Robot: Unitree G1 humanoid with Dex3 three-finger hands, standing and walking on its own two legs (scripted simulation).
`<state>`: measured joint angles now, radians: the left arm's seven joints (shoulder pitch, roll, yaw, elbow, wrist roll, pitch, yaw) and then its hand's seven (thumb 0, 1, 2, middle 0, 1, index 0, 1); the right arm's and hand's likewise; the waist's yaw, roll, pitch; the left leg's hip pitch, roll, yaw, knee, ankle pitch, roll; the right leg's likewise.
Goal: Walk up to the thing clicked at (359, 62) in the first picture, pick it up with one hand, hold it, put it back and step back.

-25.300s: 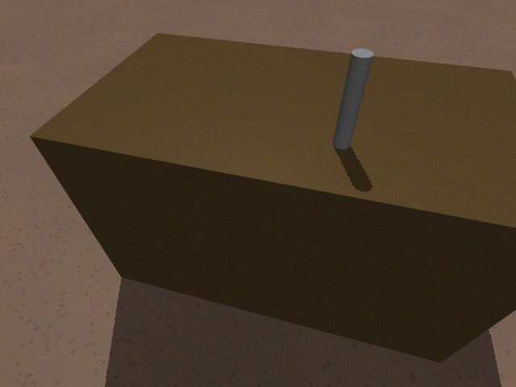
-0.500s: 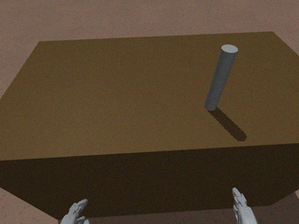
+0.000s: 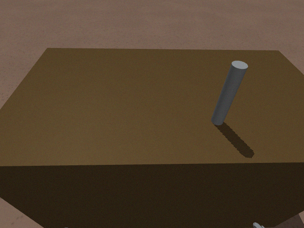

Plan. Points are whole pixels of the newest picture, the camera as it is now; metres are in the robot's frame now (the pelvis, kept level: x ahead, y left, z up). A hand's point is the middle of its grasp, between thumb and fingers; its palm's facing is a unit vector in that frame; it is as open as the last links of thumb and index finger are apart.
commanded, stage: home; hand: right
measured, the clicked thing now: (226, 96) +0.51 -0.21 +0.09
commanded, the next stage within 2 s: stand in 1.64 s
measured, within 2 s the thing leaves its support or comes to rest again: neither
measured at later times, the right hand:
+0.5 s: hand out of the picture +0.03 -0.26 -0.14, palm faces -0.06 +0.93 -0.37, open 17.5 cm
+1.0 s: hand out of the picture +0.05 -0.26 -0.14, palm faces -0.06 +0.93 -0.37, open 17.4 cm
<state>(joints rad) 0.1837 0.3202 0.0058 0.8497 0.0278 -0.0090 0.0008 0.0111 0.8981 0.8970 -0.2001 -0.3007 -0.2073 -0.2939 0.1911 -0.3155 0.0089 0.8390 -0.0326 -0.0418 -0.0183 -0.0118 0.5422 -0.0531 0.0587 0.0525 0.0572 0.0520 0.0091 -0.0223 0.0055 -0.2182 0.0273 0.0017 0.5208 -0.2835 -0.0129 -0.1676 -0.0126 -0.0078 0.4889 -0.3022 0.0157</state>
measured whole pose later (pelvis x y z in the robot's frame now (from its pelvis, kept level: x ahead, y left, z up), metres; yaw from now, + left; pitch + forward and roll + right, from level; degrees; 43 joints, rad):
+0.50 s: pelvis -0.03 +0.00 +0.01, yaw +0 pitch -4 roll -1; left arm 0.18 0.36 -0.01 1.12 0.02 0.00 -0.01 0.01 0.90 0.90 -0.20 -0.30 -0.21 -0.29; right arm 0.18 -0.36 0.03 1.10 -0.02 -0.01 0.00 -0.01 0.54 -0.05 0.06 0.05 0.06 0.05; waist 0.00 -0.01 0.04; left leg -0.15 0.03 -0.01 0.38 -0.17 -0.02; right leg -0.10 -0.01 -0.02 0.35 -0.19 0.01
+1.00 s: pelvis -0.02 +0.00 +0.01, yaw +1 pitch -3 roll +0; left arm 0.15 0.36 -0.01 1.13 0.01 0.00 -0.01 0.01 0.90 0.90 -0.20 -0.30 -0.21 -0.29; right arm 0.14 -0.36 0.02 1.11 -0.02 -0.02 0.00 -0.01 0.53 -0.06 0.06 0.05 0.06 0.05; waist 0.00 0.00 0.05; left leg -0.15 0.03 -0.01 0.36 -0.17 -0.02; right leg -0.10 -0.01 -0.02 0.33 -0.19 0.01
